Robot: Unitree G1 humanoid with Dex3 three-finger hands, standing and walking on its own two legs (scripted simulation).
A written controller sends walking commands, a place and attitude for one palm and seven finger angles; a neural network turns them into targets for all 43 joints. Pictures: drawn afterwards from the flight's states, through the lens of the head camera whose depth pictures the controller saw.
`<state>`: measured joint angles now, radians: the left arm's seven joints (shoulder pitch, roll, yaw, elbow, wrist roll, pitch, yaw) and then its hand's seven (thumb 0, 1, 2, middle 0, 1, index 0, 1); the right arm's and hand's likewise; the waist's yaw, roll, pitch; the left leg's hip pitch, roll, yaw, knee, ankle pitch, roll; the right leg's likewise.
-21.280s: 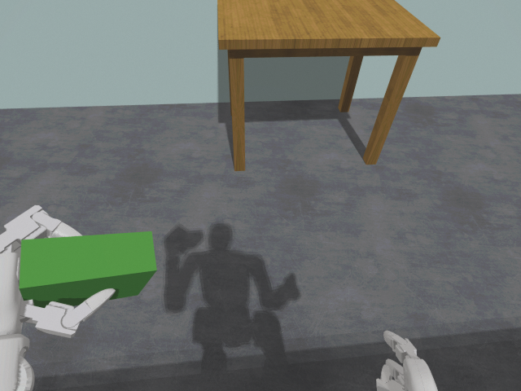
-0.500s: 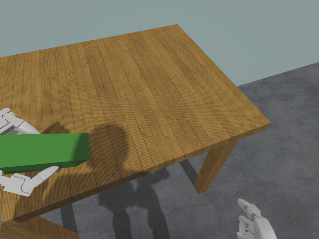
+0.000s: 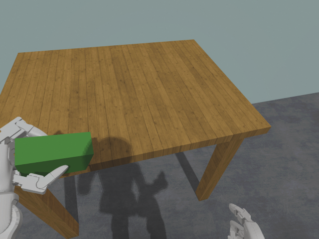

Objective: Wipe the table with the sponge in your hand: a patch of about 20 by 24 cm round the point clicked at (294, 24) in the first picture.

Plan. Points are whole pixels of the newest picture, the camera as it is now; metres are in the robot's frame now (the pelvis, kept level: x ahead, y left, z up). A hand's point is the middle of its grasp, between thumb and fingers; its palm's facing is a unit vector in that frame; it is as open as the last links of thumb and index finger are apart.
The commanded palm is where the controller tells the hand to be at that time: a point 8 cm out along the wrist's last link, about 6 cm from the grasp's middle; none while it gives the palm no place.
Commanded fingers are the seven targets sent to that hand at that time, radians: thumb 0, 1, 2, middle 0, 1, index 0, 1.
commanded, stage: come to a stop and stand still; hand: left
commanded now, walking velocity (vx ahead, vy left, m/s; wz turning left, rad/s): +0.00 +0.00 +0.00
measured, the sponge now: (67, 155) +0.24 +0.22 +0.13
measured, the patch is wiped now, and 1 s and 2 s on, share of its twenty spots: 0.00 0.00 0.00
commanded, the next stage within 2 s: none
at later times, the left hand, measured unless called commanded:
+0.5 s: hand (25, 169) +0.19 +0.26 +0.16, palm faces +0.37 -0.85 -0.37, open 9.3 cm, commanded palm +0.13 +0.29 +0.18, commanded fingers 0.00 0.10 1.30 -1.20 -1.60 -1.20 -1.60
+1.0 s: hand (25, 202) +0.13 +0.23 +0.17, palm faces +0.31 -0.83 -0.47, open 9.3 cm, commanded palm +0.08 +0.27 +0.18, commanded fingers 0.00 0.10 1.30 -1.20 -1.60 -1.20 -1.60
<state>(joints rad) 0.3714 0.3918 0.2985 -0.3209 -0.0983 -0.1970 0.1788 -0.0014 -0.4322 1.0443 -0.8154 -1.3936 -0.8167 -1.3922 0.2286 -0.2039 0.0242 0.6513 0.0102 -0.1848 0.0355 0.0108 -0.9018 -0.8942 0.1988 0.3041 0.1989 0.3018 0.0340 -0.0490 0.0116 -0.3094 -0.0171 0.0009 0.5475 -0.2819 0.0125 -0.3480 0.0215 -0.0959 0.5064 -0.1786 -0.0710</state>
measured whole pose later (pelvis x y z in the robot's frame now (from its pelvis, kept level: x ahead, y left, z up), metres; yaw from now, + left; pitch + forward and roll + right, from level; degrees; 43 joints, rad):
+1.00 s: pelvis -0.11 +0.01 -0.02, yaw -6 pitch -4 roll +1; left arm 0.43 0.40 0.41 -0.54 -0.03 -0.09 0.11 0.00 -0.43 1.05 -0.82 -1.39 -0.82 -1.39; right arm 0.25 -0.19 0.03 0.61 0.01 -0.12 0.00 0.01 -0.90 -0.89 0.20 0.30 0.20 0.30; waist 0.00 0.01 0.09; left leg -0.43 0.05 0.05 0.75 -0.34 0.00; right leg -0.31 0.04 -0.06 0.70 -0.32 -0.06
